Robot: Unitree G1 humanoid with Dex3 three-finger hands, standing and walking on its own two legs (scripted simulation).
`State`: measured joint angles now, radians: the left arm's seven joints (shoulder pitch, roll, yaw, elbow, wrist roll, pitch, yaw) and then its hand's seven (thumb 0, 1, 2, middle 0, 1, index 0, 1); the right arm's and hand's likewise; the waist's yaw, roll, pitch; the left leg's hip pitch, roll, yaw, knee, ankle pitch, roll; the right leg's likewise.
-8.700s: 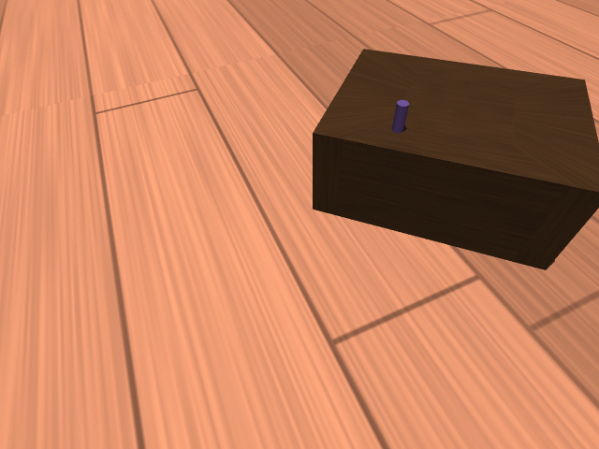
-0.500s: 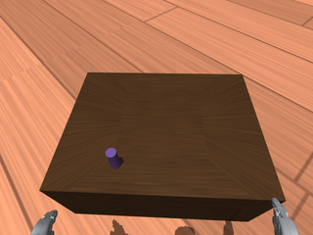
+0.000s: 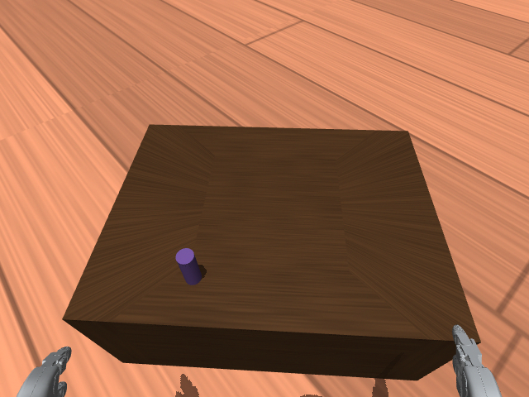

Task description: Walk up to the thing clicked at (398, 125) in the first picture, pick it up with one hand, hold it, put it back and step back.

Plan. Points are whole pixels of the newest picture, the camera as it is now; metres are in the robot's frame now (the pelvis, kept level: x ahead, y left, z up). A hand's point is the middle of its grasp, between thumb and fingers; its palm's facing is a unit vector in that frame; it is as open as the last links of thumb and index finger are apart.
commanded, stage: go down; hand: left
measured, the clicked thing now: (189, 267) +0.46 +0.22 -0.26
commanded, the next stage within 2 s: approach in 1.54 s
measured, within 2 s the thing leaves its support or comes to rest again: neither
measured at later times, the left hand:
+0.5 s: hand (59, 302) +0.27 +0.34 -0.01, palm faces +0.19 -0.96 -0.20, open 17.6 cm
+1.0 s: hand (36, 264) +0.32 +0.38 +0.02, palm faces +0.22 -0.97 -0.14, open 17.2 cm
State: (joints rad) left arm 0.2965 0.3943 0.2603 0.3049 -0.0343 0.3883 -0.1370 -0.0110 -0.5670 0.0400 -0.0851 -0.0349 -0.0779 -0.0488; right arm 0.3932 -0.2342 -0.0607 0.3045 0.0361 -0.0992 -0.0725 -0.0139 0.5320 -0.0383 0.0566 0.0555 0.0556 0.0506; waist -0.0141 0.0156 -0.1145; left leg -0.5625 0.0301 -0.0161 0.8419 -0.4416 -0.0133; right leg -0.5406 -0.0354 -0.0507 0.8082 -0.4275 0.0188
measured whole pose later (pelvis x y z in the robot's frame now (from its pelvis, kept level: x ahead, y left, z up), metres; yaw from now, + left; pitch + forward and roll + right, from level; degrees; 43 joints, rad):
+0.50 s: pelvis -0.02 +0.00 -0.01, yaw -1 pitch +11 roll -1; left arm -0.13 0.60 0.43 0.65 -0.11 0.23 -0.33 -0.01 -0.58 0.07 -0.06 -0.05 -0.06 -0.06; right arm 0.40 -0.25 -0.01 0.32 0.04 -0.16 -0.10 -0.01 0.53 -0.05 0.06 0.06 0.06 0.05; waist -0.05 0.01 -0.11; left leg -0.65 0.04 -0.01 0.91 -0.44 -0.01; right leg -0.63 -0.03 -0.04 0.87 -0.42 0.02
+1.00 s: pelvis -0.02 +0.01 -0.01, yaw -1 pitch +13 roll -2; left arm -0.37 0.73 0.55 0.99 -0.10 -0.05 -0.45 -0.02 -0.46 0.09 -0.05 -0.03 -0.04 -0.04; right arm 0.35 -0.26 0.00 0.37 0.02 -0.17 -0.08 -0.01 0.53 -0.05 0.06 0.06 0.06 0.05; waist -0.05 -0.01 -0.11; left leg -0.71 0.04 -0.01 0.93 -0.45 0.00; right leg -0.68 -0.02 -0.04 0.86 -0.41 0.02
